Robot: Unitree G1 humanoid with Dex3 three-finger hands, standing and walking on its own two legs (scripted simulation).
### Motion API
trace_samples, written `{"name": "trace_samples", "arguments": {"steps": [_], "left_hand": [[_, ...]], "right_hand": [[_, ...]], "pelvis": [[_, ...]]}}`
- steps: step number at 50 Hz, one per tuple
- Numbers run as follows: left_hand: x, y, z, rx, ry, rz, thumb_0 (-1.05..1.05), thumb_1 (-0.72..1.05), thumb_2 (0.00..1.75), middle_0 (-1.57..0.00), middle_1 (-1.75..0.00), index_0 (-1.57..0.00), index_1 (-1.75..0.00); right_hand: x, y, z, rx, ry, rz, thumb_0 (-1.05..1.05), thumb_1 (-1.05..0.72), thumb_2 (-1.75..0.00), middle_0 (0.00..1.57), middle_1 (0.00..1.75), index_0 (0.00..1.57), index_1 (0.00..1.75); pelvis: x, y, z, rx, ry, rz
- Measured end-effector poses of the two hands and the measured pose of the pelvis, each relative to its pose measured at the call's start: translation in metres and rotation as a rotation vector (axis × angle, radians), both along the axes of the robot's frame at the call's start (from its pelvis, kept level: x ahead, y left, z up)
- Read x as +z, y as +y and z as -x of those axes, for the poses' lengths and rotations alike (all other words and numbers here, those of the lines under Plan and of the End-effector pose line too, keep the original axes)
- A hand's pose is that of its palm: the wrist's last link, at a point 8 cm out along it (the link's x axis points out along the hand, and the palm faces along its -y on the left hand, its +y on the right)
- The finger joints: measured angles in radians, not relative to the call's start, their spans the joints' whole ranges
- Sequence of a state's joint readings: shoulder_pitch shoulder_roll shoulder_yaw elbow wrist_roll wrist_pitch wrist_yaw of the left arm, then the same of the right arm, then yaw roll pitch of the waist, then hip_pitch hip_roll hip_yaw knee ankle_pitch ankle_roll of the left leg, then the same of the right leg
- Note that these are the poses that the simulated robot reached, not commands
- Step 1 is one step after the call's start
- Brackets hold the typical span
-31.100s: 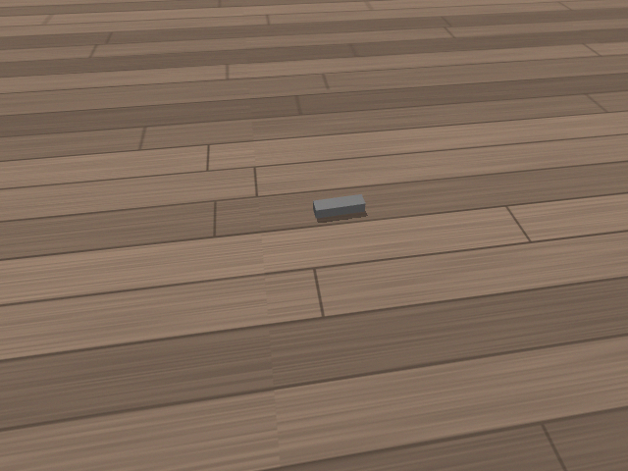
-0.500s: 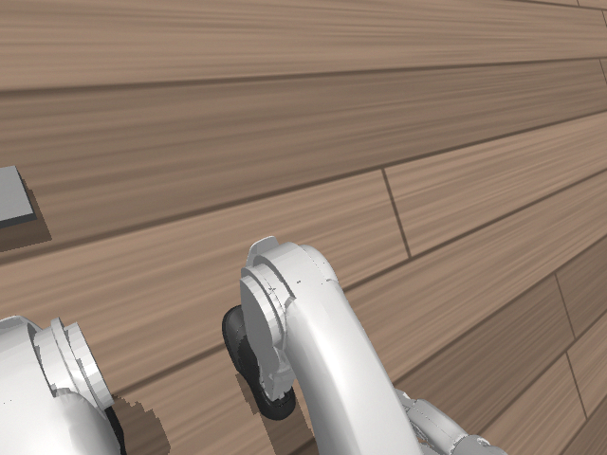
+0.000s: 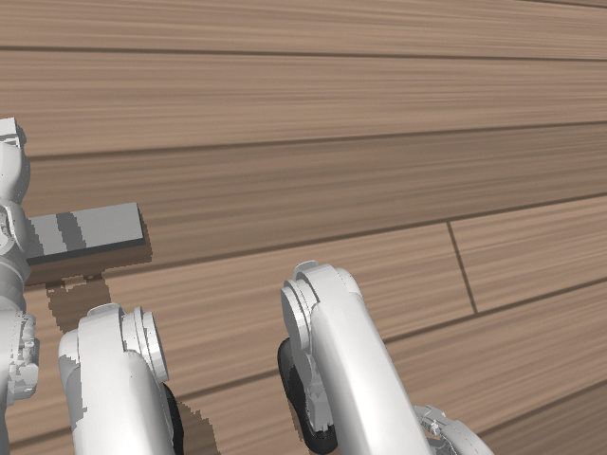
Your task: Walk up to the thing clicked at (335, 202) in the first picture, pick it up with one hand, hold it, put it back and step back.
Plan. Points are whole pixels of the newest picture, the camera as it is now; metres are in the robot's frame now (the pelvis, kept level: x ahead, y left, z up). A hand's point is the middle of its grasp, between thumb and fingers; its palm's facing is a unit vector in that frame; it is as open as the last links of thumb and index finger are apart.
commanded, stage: withdraw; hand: left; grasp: from above
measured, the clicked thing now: (66, 236) +0.46 +0.27 -0.30
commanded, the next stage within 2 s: home in 0.38 s
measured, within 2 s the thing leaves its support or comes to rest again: neither
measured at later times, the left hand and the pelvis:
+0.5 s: hand (21, 229) +0.44 +0.29 -0.18, palm faces -0.47 -0.07 -0.88, open 13.9 cm; pelvis -0.01 -0.01 +0.00, yaw +3 degrees
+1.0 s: hand out of the picture +0.36 +0.27 -0.02, palm faces -0.30 -0.57 -0.77, open 8.6 cm; pelvis +0.00 -0.01 +0.11, yaw +7 degrees
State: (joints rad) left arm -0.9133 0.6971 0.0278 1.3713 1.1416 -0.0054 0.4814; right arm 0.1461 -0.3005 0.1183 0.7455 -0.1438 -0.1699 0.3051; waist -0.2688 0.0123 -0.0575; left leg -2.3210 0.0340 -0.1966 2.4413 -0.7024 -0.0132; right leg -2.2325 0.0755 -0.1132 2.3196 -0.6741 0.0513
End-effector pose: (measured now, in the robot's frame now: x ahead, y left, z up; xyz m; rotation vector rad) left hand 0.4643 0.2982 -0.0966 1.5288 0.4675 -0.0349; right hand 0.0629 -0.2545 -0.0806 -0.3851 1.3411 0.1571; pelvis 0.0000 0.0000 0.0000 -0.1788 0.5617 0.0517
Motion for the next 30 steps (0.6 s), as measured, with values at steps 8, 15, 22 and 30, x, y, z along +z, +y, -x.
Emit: {"name": "trace_samples", "arguments": {"steps": [8,15,22,30], "left_hand": [[0.048,0.000,0.006,-0.011,0.141,0.029,0.00,-0.50,1.01,-0.08,-0.99,-0.09,-1.00],[0.036,-0.008,0.015,-0.096,0.193,0.067,0.00,-0.50,1.02,-0.08,-1.00,-0.08,-1.01],[-0.011,-0.007,0.024,-0.146,0.201,0.077,0.00,-0.49,1.01,-0.08,-1.00,-0.09,-1.00],[-0.032,-0.002,0.013,-0.121,0.052,0.054,0.00,-0.41,0.97,-0.14,-0.93,-0.15,-0.93]], "right_hand": [[0.008,-0.007,-0.016,-0.030,-0.049,0.024,0.01,-0.90,-0.90,0.20,0.30,0.20,0.30],[0.016,-0.018,-0.003,-0.021,-0.006,0.110,0.00,-0.90,-0.90,0.20,0.30,0.20,0.30],[0.010,-0.024,0.017,-0.014,0.053,0.187,0.01,-0.89,-0.90,0.21,0.30,0.20,0.30],[-0.005,-0.016,0.032,-0.039,0.117,0.180,0.01,-0.89,-0.89,0.21,0.30,0.20,0.30]], "pelvis": [[0.022,-0.004,0.009,0.033,-0.004,-0.037],[0.024,-0.008,0.014,0.042,-0.010,-0.045],[0.006,-0.008,0.014,0.034,-0.019,-0.039],[-0.009,-0.005,0.007,0.029,-0.001,-0.034]]}}
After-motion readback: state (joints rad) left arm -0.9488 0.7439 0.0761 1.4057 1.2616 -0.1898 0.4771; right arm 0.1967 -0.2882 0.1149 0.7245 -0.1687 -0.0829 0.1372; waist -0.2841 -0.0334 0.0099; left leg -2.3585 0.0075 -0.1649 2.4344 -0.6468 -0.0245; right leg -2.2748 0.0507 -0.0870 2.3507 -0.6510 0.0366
